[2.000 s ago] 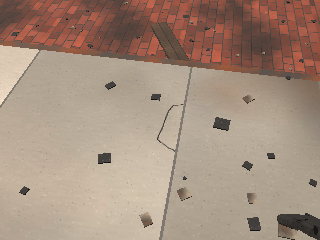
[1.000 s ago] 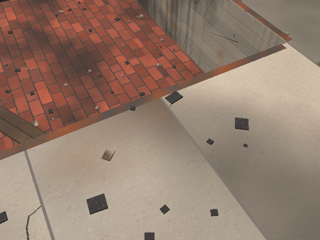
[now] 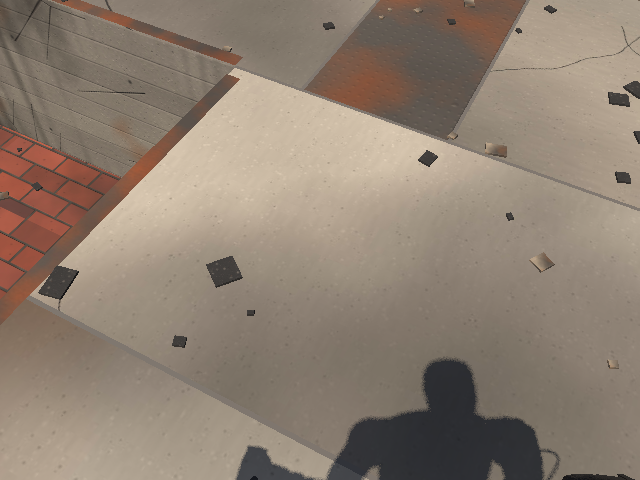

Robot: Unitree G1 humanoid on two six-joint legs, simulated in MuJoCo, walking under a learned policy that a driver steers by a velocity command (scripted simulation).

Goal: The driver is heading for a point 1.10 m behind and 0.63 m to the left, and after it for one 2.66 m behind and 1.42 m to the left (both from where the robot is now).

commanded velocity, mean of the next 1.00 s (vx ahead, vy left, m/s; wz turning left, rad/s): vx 0.00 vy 0.00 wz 0.24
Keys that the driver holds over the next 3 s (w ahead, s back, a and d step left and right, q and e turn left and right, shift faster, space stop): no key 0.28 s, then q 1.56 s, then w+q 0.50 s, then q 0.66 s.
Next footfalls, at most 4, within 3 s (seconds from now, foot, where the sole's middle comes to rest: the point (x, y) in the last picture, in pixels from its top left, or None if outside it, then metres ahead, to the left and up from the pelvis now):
0.20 right None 0.04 -0.15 -0.77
1.02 right None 0.13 -0.13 -0.77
1.46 left None -0.01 0.09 -0.77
1.96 right None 0.16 -0.04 -0.77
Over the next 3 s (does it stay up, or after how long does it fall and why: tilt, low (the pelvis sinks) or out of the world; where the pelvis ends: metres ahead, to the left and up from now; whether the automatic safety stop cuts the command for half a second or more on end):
stays up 0.13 0.31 -0.01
